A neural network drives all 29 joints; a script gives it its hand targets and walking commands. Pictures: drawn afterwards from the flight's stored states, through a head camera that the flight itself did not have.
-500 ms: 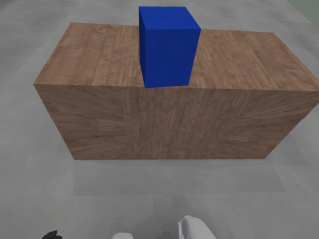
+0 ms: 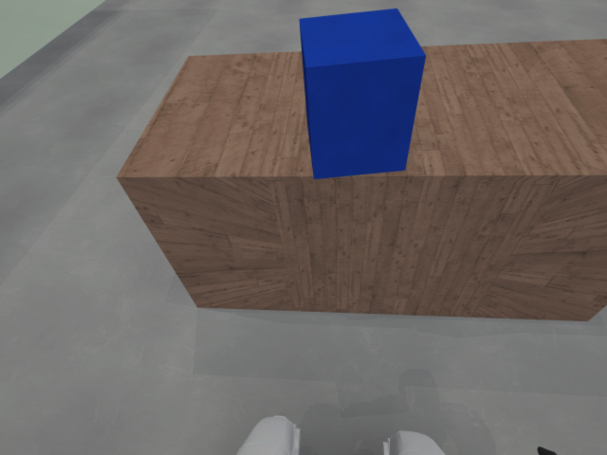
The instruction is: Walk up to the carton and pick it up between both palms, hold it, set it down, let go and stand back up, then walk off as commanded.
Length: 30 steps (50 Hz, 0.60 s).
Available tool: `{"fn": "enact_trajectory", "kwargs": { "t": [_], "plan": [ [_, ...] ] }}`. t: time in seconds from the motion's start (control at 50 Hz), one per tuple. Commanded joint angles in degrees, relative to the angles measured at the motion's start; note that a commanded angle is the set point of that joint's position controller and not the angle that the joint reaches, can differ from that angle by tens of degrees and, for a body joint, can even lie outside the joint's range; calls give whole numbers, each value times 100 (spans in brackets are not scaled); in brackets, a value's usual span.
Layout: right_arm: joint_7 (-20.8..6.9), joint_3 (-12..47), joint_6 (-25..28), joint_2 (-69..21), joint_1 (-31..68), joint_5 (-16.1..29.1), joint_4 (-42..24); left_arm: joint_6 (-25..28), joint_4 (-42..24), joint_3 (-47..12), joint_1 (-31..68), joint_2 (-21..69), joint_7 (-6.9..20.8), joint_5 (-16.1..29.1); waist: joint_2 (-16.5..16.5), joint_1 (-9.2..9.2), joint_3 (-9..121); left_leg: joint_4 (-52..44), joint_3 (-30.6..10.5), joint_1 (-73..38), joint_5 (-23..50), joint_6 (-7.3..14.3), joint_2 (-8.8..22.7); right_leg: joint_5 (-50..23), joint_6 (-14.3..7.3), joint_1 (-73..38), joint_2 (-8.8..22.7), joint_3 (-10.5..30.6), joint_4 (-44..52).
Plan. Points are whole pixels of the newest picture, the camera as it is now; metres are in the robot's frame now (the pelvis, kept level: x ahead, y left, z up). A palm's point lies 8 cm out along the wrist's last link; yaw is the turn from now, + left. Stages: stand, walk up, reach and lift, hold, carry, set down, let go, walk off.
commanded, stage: walk up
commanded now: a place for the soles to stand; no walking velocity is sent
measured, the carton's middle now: (353, 97) +0.77 -0.07 +0.06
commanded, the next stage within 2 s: none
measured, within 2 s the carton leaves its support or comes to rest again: neither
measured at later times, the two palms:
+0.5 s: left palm (144, 433) +0.17 +0.28 -0.12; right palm out of the picture +0.09 -0.35 -0.05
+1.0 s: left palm (149, 410) +0.19 +0.26 -0.08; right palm (547, 371) +0.26 -0.33 -0.12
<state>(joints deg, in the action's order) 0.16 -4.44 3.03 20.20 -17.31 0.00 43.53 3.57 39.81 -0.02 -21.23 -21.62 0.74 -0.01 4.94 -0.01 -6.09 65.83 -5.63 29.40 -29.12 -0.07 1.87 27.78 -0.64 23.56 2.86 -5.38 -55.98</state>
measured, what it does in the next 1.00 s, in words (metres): walks ahead: left foot, then right foot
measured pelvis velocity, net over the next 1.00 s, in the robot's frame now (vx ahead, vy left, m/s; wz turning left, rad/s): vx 0.14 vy -0.04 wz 0.01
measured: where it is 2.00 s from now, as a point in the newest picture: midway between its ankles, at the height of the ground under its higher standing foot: outside the picture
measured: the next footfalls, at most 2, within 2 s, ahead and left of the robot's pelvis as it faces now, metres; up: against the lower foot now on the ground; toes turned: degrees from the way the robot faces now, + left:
left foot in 0.04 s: +0.11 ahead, +0.15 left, +0.00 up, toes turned -2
right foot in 0.54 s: +0.20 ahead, -0.19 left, +0.00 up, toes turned -1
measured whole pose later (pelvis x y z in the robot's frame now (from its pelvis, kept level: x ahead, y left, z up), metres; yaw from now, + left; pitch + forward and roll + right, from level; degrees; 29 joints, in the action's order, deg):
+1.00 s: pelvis +0.14 -0.04 +0.00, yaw +1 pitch -3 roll -2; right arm 1.3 -3.4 3.1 20.4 -11.2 0.0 44.8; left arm 3.5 40.8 0.0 -20.9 -21.5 0.8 0.0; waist 5.7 0.0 -7.8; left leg 58.4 -4.0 30.4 -24.7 -0.7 1.2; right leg 30.2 1.5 24.3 2.2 -0.6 -58.2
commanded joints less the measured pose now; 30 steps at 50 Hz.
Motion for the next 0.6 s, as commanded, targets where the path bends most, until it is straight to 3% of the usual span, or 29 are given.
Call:
{"fn": "enact_trajectory", "kwargs": {
  "t": [0.0,0.02,0.04,0.06,0.08,0.1,0.12,0.14,0.16,0.18,0.2,0.22,0.26,0.28,0.3,0.32,0.34,0.36,0.38,0.4,0.42,0.44,0.46,0.48,0.5,0.52,0.54,0.56,0.58],
  "plan": [
    [228,-685,576,1965,-1913,-186,562,-2,-565,745,536,-1442,-2,-216,-233,-768,1042,-3335,-301,-2955,-236,657,78,-1724,-732,1409,639,1063,-1060],
    [321,-811,573,2453,-2188,-220,444,0,-634,500,316,-713,0,-204,926,-710,1040,-3650,-2678,-3563,-23,609,1269,-113,-170,2799,-184,566,-2314],
    [382,-899,512,2888,-1968,-149,114,-53,-720,569,725,-1153,-36,-184,511,-775,994,-4529,-4705,-3398,-591,1076,1983,560,-21,3557,-419,962,-2463],
    [408,-869,457,2839,-1572,-84,111,-129,-723,760,1202,-1696,-49,-252,-68,-739,565,-4560,-4896,-2697,-936,1404,2102,596,-23,3443,-115,1302,-2449],
    [424,-808,458,2753,-1403,-84,112,-137,-682,797,1283,-1769,-24,-220,-63,-623,294,-4508,-4748,-2638,-585,1318,1956,374,-9,3483,-38,1274,-2406],
    [436,-799,432,2570,-1073,-142,13,-156,-550,798,1084,-1906,-10,-207,33,-466,47,-4173,-4005,-2614,-159,1191,1723,291,42,3472,57,1375,-2250],
    [436,-739,455,2282,-973,-121,-32,-157,-361,783,719,-1769,-16,-176,37,-318,19,-3980,-3327,-2758,893,750,1563,-37,-30,3300,-36,1420,-2195],
    [442,-684,447,2214,-905,-115,-90,-175,-188,799,504,-1633,15,-129,347,-281,4,-3876,-3008,-2274,1540,716,1508,-193,-6,2970,20,1425,-2131],
    [433,-642,477,2175,-866,-63,-158,-179,-228,788,551,-1592,14,-101,332,-185,-300,-3826,-2813,-1695,1703,1006,1586,-171,-36,2785,206,1320,-2046],
    [420,-640,509,2274,-850,-57,-143,-190,-252,818,661,-1615,48,-157,360,-199,-155,-3887,-2928,-1829,1610,1090,1556,-172,-39,2669,266,1273,-1952],
    [433,-653,518,2254,-970,-116,-134,-240,-234,805,588,-1563,55,-152,391,-251,18,-3955,-2952,-1951,1336,799,1484,-371,-16,2559,149,1447,-1970],
    [439,-632,512,2299,-958,-94,-132,-252,-248,763,596,-1621,25,-121,508,-207,-23,-3882,-2766,-1905,1352,949,1391,-400,-9,2691,186,1293,-1904],
    [407,-657,500,2342,-777,-116,-240,-223,-189,711,526,-1662,29,-114,1032,-198,37,-3873,-2456,-1749,1308,1014,1322,-486,21,2437,275,1033,-1470],
    [377,-640,470,2362,-664,-97,-273,-217,-233,757,621,-1795,27,-148,1220,-213,66,-3787,-2459,-1726,858,1232,1297,-426,49,2418,242,1086,-1603],
    [360,-641,455,2425,-592,-102,-261,-218,-144,808,609,-1804,51,-154,1149,-111,-97,-3902,-2414,-1295,35,1415,1304,-360,85,2257,320,964,-1474],
    [379,-628,479,2359,-645,-101,-220,-212,-216,786,1038,-1820,99,-197,910,-233,-543,-4161,-2655,-1010,-241,1473,1490,-351,37,2360,373,911,-1325],
    [351,-658,468,2560,-625,-164,-279,-220,-209,794,943,-1827,121,-123,1241,-198,-632,-4212,-2696,-896,-675,1484,1477,-215,12,2316,370,952,-1109],
    [340,-656,440,2646,-639,-143,-287,-200,-278,792,965,-1939,120,-165,1204,-283,-607,-4141,-2987,-1322,-892,1499,1503,-80,-11,2545,339,1055,-894],
    [354,-683,450,2595,-572,-154,-292,-171,-320,848,923,-1981,121,-188,1351,-204,-372,-3990,-2869,-1615,-648,1638,1586,89,-28,2474,396,1040,-757],
    [363,-625,433,2529,-561,-145,-300,-116,-367,770,1054,-1915,137,-156,1319,-248,-493,-3716,-2794,-1620,176,1702,1646,447,-45,2654,374,1009,-408],
    [358,-660,414,2572,-625,-112,-294,-82,-359,860,1043,-1987,136,-176,1158,-261,-267,-3485,-2594,-1464,416,1664,1620,488,-81,2058,373,923,-126],
    [344,-636,376,2575,-444,-142,-304,-53,-344,827,835,-1950,140,-138,1314,-215,18,-3283,-2136,-1502,784,1615,1500,545,-80,1630,318,691,457],
    [322,-621,334,2515,-146,-106,-336,-10,-56,875,255,-1965,127,-127,1146,222,235,-2793,-1854,-944,1156,1392,1289,171,-177,411,206,665,1042],
    [297,-484,287,2249,415,-127,-423,77,242,1007,-945,-1899,92,-86,767,897,610,-1127,-710,8,2164,1028,789,236,-342,-1563,67,791,2360],
    [283,-273,298,1534,256,-156,-382,162,561,1071,-1862,-2287,-19,-105,-908,1302,979,1479,252,644,2973,514,170,52,-134,-2502,307,1613,2928],
    [298,-107,317,1038,-195,18,-430,157,483,1075,-1649,-2646,-98,-66,-2011,969,827,2107,269,1970,-99,144,-652,-1234,-159,-2769,1157,3664,2866],
    [371,-152,236,1304,-389,11,-359,135,285,1008,-1157,-2572,-98,-30,-1584,558,659,2005,60,2341,-392,218,-571,-992,-322,-2556,1464,4807,3331],
    [381,-243,255,1699,-284,54,-274,99,157,978,-935,-2660,-133,16,-1190,587,669,1982,99,2224,-288,136,-501,-938,-622,-2461,2026,5880,4053],
    [355,-310,256,1971,37,35,-223,69,209,890,-658,-2720,-136,53,-895,476,394,2066,-98,1967,-210,188,-384,-984,-602,-1870,1928,5978,4196]
  ]
}}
